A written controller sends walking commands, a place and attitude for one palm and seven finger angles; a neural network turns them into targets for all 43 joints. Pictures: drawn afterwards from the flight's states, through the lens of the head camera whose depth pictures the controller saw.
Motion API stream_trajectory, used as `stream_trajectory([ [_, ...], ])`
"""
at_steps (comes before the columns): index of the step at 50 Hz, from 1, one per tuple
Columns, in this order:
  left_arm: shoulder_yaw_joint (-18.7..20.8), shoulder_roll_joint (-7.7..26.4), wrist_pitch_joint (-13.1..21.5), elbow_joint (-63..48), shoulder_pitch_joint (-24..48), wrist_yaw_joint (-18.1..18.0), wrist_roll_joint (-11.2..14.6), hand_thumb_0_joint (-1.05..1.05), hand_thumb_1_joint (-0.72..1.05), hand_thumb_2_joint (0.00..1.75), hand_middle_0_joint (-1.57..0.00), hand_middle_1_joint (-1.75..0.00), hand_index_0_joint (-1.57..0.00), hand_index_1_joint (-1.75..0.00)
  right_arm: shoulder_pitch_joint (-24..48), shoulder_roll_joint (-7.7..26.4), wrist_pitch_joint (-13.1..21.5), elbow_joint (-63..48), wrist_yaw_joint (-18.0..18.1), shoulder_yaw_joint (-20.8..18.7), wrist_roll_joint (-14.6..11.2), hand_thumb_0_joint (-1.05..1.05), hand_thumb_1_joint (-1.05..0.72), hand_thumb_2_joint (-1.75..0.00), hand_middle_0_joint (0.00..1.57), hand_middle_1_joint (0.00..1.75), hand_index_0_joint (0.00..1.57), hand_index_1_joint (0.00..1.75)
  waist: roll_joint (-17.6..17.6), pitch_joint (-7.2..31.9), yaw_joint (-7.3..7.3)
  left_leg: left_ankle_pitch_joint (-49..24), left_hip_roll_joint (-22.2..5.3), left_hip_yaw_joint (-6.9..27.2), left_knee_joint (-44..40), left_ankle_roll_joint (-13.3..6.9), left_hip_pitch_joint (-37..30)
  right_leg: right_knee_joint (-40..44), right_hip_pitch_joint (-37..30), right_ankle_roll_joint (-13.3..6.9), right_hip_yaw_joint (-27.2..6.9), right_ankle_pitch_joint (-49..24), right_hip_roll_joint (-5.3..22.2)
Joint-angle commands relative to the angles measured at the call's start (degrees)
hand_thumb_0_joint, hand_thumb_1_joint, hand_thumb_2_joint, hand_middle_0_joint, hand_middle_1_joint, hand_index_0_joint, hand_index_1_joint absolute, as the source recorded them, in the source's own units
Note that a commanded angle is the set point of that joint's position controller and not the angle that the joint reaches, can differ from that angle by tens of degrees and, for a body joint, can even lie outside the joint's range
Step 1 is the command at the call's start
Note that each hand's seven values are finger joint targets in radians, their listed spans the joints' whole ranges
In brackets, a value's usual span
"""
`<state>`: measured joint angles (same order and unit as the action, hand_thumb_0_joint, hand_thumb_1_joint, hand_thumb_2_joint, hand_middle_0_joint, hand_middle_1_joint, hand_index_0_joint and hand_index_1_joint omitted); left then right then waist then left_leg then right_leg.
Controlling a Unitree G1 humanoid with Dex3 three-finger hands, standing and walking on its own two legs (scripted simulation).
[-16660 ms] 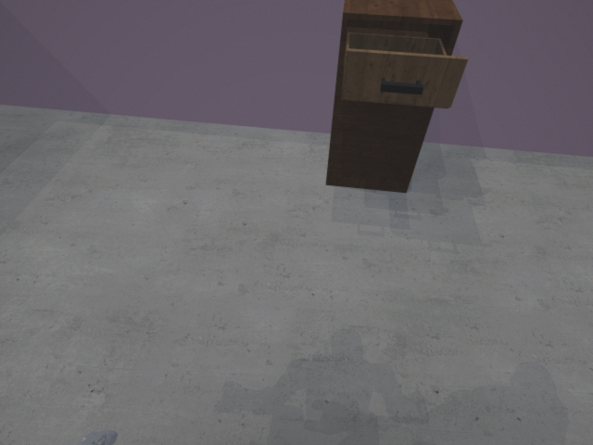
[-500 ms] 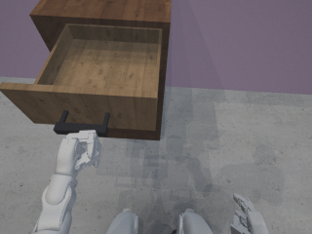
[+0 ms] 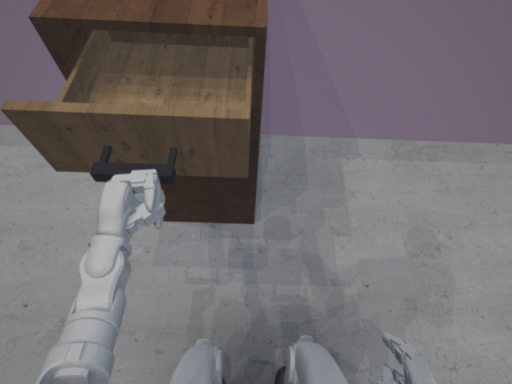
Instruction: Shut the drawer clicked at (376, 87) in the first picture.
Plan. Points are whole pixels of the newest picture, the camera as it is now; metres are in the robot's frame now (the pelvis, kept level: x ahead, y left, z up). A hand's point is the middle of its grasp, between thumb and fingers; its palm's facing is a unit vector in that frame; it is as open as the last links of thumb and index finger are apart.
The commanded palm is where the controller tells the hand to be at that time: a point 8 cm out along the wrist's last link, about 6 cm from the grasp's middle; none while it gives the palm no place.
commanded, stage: push the drawer shut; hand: left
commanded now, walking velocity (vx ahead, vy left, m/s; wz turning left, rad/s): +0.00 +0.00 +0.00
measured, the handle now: (137, 162) +0.46 +0.20 +0.04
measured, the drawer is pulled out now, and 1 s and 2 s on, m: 0.20 0.07 0.00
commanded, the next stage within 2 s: pull the fist back off the drawer in 1.84 s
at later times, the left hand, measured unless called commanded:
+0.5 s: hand (167, 169) +0.44 +0.15 +0.03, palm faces -0.03 -1.00 -0.05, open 3.2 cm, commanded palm +0.43 +0.21 +0.04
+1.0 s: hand (172, 141) +0.50 +0.15 +0.04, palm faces -0.03 -1.00 -0.04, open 3.3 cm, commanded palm +0.49 +0.20 +0.04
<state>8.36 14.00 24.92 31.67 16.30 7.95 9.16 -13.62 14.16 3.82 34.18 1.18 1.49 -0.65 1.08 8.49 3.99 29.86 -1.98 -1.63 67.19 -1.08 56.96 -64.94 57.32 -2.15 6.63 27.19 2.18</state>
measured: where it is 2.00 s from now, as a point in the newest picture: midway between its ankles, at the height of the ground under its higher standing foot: outside the picture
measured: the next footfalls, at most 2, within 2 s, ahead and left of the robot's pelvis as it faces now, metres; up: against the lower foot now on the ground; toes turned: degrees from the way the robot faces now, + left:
none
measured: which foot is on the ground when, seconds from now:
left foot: down 0.00-1.00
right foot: down 0.00-1.00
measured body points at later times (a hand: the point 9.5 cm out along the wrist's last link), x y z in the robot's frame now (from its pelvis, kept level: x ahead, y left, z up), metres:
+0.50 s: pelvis +0.00 +0.00 +0.00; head +0.12 +0.01 +0.43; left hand +0.44 +0.20 +0.04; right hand +0.08 -0.26 -0.12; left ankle +0.02 +0.11 -0.64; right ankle +0.04 -0.10 -0.64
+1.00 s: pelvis +0.00 +0.01 -0.01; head +0.15 +0.02 +0.42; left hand +0.50 +0.20 +0.04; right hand +0.02 -0.26 -0.13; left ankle +0.02 +0.11 -0.64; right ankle +0.04 -0.10 -0.64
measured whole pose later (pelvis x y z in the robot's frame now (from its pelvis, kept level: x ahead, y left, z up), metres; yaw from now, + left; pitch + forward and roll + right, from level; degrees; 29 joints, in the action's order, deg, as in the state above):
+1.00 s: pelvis +0.00 +0.01 -0.01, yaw -2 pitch +25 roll -2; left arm 19.9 22.9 29.1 63.2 46.7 9.0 4.2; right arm -18.7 14.7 -2.5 36.4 -0.5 1.8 1.4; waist 1.6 7.7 9.8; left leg 30.5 -3.1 -2.2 69.3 -1.6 64.0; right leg -65.8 64.4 -1.7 5.8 26.5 1.0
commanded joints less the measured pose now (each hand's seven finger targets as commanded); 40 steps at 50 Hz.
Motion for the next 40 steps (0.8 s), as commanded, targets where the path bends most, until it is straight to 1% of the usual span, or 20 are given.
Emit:
stream_trajectory([
  [1, 4.47, 8.77, 4.75, -9.89, 21.12, -0.7, 0.73, 0.0, 0.9, 0.9, -1.4, -1.6, -1.4, -1.6, -2.52, 8.6, 1.86, -5.92, 0.25, -3.69, -0.15, 0.0, -0.9, -0.9, 0.2, 0.3, 0.2, 0.3, 1.46, 21.21, 0.76, -12.17, 1.94, 3.02, -9.4, -0.09, -10.19, 9.11, -14.8, 0.84, -6.06, -10.21, -1.75],
  [3, 4.89, 9.2, 4.94, -9.15, 21.65, -0.54, 0.64, 0.0, 0.9, 0.9, -1.4, -1.6, -1.4, -1.6, -3.24, 8.73, 1.68, -5.63, 0.1, -3.86, -0.01, 0.0, -0.9, -0.9, 0.2, 0.3, 0.2, 0.3, 2.57, 22.71, 0.71, -14.43, 1.86, 3.13, -9.26, 0.01, -11.44, 8.47, -14.86, 0.74, -5.87, -12.51, -1.84],
  [5, 5.16, 9.37, 5.03, -7.68, 22.61, -0.48, 0.79, 0.0, 0.9, 0.9, -1.4, -1.6, -1.4, -1.6, -3.58, 8.83, 1.31, -5.42, -0.04, -3.9, -0.03, 0.0, -0.9, -0.9, 0.2, 0.3, 0.2, 0.3, 0.92, 21.85, 1.08, -13.96, 1.73, 3.17, -9.46, 0.03, -11.0, 8.86, -14.77, 0.88, -5.82, -12.17, -1.9],
  [10, 5.74, 10.75, 5.56, -4.37, 28.59, -0.61, 0.05, 0.0, 0.9, 0.9, -1.4, -1.6, -1.4, -1.6, -4.83, 9.05, 0.5, -4.4, -0.02, -3.89, 0.07, 0.0, -0.9, -0.9, 0.2, 0.3, 0.2, 0.3, 1.25, 21.75, 2.06, -14.18, 1.64, 3.27, -9.28, -0.01, -10.62, 8.45, -13.9, 0.9, -5.77, -12.47, -1.97],
  [12, 5.3, 10.21, 5.88, -3.25, 31.42, -0.72, -0.08, 0.0, 0.9, 0.9, -1.4, -1.6, -1.4, -1.6, -5.33, 9.19, 0.39, -4.04, -0.09, -3.99, 0.2, 0.0, -0.9, -0.9, 0.2, 0.3, 0.2, 0.3, 3.01, 22.08, 2.62, -14.59, 1.54, 3.7, -9.07, 0.01, -12.01, 8.08, -11.74, 0.77, -5.31, -11.92, -2.13],
  [13, 6.8, 11.73, 6.01, -2.0, 31.27, -0.85, -0.46, 0.0, 0.9, 0.9, -1.4, -1.6, -1.4, -1.6, -5.86, 9.39, 0.21, -3.61, -0.08, -4.1, 0.38, 0.0, -0.9, -0.9, 0.2, 0.3, 0.2, 0.3, 2.31, 23.44, 2.22, -15.64, 1.43, 3.76, -8.92, 0.16, -12.44, 7.77, -12.16, 0.79, -5.35, -12.74, -2.09],
  [15, 5.33, 10.12, 6.11, -0.44, 33.75, -0.8, -0.52, 0.0, 0.9, 0.9, -1.4, -1.6, -1.4, -1.6, -6.07, 9.19, -0.08, -3.43, -0.18, -4.03, 0.31, 0.0, -0.9, -0.9, 0.2, 0.3, 0.2, 0.3, 2.22, 23.03, 3.12, -15.39, 1.45, 3.71, -8.76, 0.06, -12.31, 8.02, -11.53, 0.93, -5.41, -12.64, -2.13],
  [18, 7.52, 12.39, 6.51, 1.27, 35.91, -1.01, -0.78, 0.0, 0.9, 0.9, -1.4, -1.6, -1.4, -1.6, -7.15, 9.47, -0.39, -2.89, -0.29, -4.13, 0.61, 0.0, -0.9, -0.9, 0.2, 0.3, 0.2, 0.3, 2.74, 25.57, 2.83, -16.9, 1.52, 3.73, -8.28, 0.04, -12.7, 7.5, -12.25, 0.91, -5.55, -13.92, -2.25],
  [20, 8.31, 13.33, 6.5, 3.68, 36.18, -0.87, -0.98, 0.0, 0.9, 0.9, -1.4, -1.6, -1.4, -1.6, -7.34, 9.49, -0.86, -2.97, -0.28, -4.05, 0.6, 0.0, -0.9, -0.9, 0.2, 0.3, 0.2, 0.3, 1.16, 24.62, 2.86, -16.31, 1.56, 3.54, -8.42, -0.04, -11.32, 7.9, -13.13, 0.95, -5.77, -13.92, -2.3],
  [22, 7.38, 12.61, 6.77, 4.21, 39.58, -0.63, -1.14, 0.0, 0.9, 0.9, -1.4, -1.6, -1.4, -1.6, -7.84, 9.3, -0.96, -2.82, -0.37, -3.96, 0.71, 0.0, -0.9, -0.9, 0.2, 0.3, 0.2, 0.3, 3.41, 25.02, 3.44, -16.77, 1.44, 3.84, -8.21, 0.0, -12.27, 7.24, -11.44, 0.82, -5.47, -13.82, -2.44],
  [23, 7.51, 12.45, 6.75, 5.33, 40.49, -0.56, -1.05, 0.0, 0.9, 0.9, -1.4, -1.6, -1.4, -1.6, -8.17, 9.37, -1.12, -2.49, -0.53, -3.95, 0.75, 0.0, -0.9, -0.9, 0.2, 0.3, 0.2, 0.3, 3.07, 25.1, 3.72, -16.65, 1.41, 3.93, -8.19, -0.02, -12.68, 7.52, -11.03, 0.92, -5.43, -13.51, -2.56],
  [24, 8.91, 14.32, 6.96, 5.67, 40.93, -0.57, -1.11, 0.0, 0.9, 0.9, -1.4, -1.6, -1.4, -1.6, -8.42, 9.58, -1.29, -2.41, -0.52, -4.02, 0.79, 0.0, -0.9, -0.9, 0.2, 0.3, 0.2, 0.3, 2.39, 25.57, 3.51, -16.79, 1.35, 3.83, -7.94, -0.07, -12.22, 7.54, -11.7, 0.93, -5.7, -13.86, -2.51],
  [27, 9.96, 15.83, 7.16, 7.57, 41.48, -0.39, -1.53, 0.0, 0.9, 0.9, -1.4, -1.6, -1.4, -1.6, -8.99, 9.56, -1.79, -2.69, -0.57, -3.86, 0.93, 0.0, -0.9, -0.9, 0.2, 0.3, 0.2, 0.3, 2.7, 25.84, 3.22, -17.42, 1.47, 3.56, -7.73, -0.15, -10.99, 7.2, -13.04, 0.82, -5.98, -15.19, -2.67],
  [28, 8.75, 14.18, 7.21, 8.5, 42.9, -0.3, -1.72, 0.0, 0.9, 0.9, -1.4, -1.6, -1.4, -1.6, -9.05, 9.38, -1.93, -2.59, -0.71, -3.81, 0.88, 0.0, -0.9, -0.9, 0.2, 0.3, 0.2, 0.3, 3.11, 25.5, 4.03, -17.07, 1.46, 3.58, -7.74, -0.14, -11.42, 7.34, -11.71, 0.95, -5.76, -14.65, -2.65],
  [31, 11.39, 17.35, 7.51, 12.19, 45.99, -0.57, -2.03, 0.0, 0.9, 0.9, -1.4, -1.6, -1.4, -1.6, -9.77, 9.74, -2.46, -1.94, -0.75, -3.71, 1.12, 0.0, -0.9, -0.9, 0.2, 0.3, 0.2, 0.3, 1.67, 24.21, 4.42, -14.4, 1.6, 3.3, -7.21, -0.44, -8.38, 7.82, -12.04, 1.12, -6.32, -12.72, -2.68],
  [32, 11.93, 18.87, 7.89, 12.39, 47.59, -0.57, -2.45, 0.0, 0.9, 0.9, -1.4, -1.6, -1.4, -1.6, -10.2, 9.97, -2.62, -1.87, -0.68, -3.61, 1.27, 0.0, -0.9, -0.9, 0.2, 0.3, 0.2, 0.3, 2.52, 24.25, 4.57, -14.92, 1.5, 3.67, -7.27, -0.43, -8.84, 7.32, -11.51, 0.93, -6.06, -12.98, -2.83],
  [33, 11.36, 17.59, 8.1, 12.71, 47.93, -0.33, -2.48, 0.0, 0.9, 0.9, -1.4, -1.6, -1.4, -1.6, -10.26, 9.71, -2.74, -2.05, -0.82, -3.56, 1.35, 0.0, -0.9, -0.9, 0.2, 0.3, 0.2, 0.3, 3.52, 25.64, 4.48, -15.7, 1.68, 3.49, -7.05, -0.43, -9.52, 7.26, -11.68, 0.99, -6.23, -13.69, -2.81],
  [34, 12.49, 18.97, 8.26, 13.2, 48.48, -0.31, -2.54, 0.0, 0.9, 0.9, -1.4, -1.6, -1.4, -1.6, -10.52, 9.92, -2.94, -1.82, -0.76, -3.74, 1.38, 0.0, -0.9, -0.9, 0.2, 0.3, 0.2, 0.3, 2.35, 26.5, 4.72, -16.2, 1.51, 3.48, -6.68, -0.48, -9.44, 7.13, -12.0, 1.11, -6.26, -14.28, -2.75],
  [36, 12.16, 18.49, 8.4, 13.49, 48.83, 0.0, -2.65, 0.0, 0.9, 0.9, -1.4, -1.6, -1.4, -1.6, -10.82, 9.76, -3.31, -1.91, -0.92, -3.71, 1.48, 0.0, -0.9, -0.9, 0.2, 0.3, 0.2, 0.3, 4.96, 27.6, 4.45, -18.0, 1.52, 3.47, -6.59, -0.31, -10.92, 6.88, -11.54, 0.96, -6.15, -15.4, -2.82],
  [40, 11.92, 19.11, 8.19, 15.8, 52.27, 0.32, -2.96, 0.0, 0.9, 0.9, -1.4, -1.6, -1.4, -1.6, -11.86, 10.04, -4.15, -1.38, -1.11, -3.62, 1.59, 0.0, -0.9, -0.9, 0.2, 0.3, 0.2, 0.3, 4.78, 27.15, 5.74, -18.15, 1.23, 3.91, -6.26, -0.39, -11.0, 6.91, -10.08, 1.06, -5.97, -15.15, -3.12],
])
